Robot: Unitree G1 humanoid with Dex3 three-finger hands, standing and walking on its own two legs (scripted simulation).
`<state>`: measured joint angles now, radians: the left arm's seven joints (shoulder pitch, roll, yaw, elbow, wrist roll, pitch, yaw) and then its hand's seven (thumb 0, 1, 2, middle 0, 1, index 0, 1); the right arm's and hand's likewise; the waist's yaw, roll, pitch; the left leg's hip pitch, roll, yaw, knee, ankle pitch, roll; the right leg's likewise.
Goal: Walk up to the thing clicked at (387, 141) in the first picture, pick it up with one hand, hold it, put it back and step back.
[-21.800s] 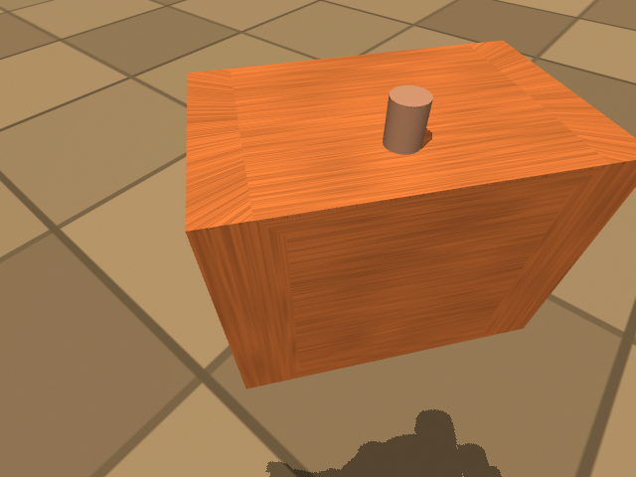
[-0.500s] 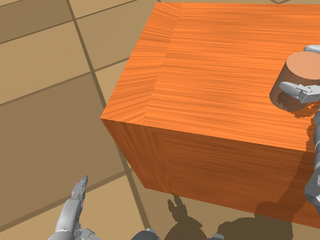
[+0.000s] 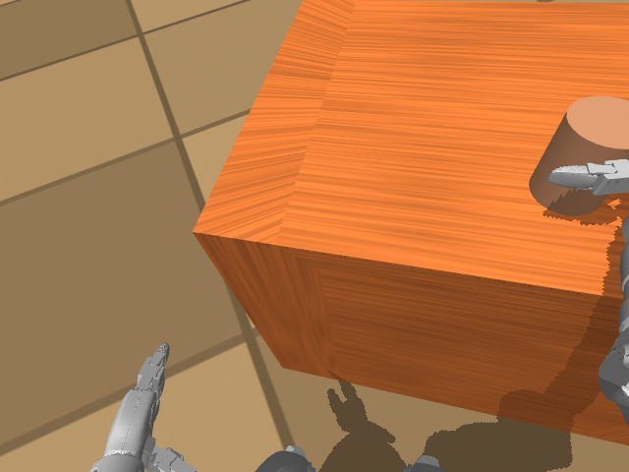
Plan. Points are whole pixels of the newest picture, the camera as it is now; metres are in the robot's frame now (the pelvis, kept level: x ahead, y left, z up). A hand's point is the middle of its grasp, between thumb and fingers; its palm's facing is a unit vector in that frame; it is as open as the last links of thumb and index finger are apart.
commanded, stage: withdraw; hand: right
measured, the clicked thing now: (585, 159) +0.52 -0.23 +0.09
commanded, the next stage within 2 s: rise in 0.26 s
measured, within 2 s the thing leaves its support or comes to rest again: neither
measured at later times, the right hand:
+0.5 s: hand out of the picture +0.50 -0.32 +0.23, palm faces +0.31 +0.94 -0.16, open 17.4 cm
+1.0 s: hand out of the picture +0.32 -0.31 +0.19, palm faces +0.41 +0.85 -0.34, open 17.4 cm
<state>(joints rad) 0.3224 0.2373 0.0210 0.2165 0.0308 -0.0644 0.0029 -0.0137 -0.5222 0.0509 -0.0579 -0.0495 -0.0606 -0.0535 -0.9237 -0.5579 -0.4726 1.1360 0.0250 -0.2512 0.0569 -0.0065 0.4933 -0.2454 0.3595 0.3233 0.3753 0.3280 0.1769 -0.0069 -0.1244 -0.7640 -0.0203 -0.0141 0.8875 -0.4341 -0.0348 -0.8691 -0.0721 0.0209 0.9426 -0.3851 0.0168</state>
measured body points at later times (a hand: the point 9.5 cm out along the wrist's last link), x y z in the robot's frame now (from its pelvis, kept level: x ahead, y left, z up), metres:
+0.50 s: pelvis +0.02 -0.01 +0.03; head +0.07 -0.02 +0.48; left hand +0.19 +0.24 -0.02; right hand +0.47 -0.37 +0.25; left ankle -0.01 +0.15 -0.68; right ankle +0.03 -0.13 -0.68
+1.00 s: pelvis +0.03 +0.00 +0.04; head +0.02 +0.01 +0.49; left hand +0.21 +0.24 -0.01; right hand +0.30 -0.35 +0.21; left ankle -0.01 +0.15 -0.68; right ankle +0.03 -0.13 -0.68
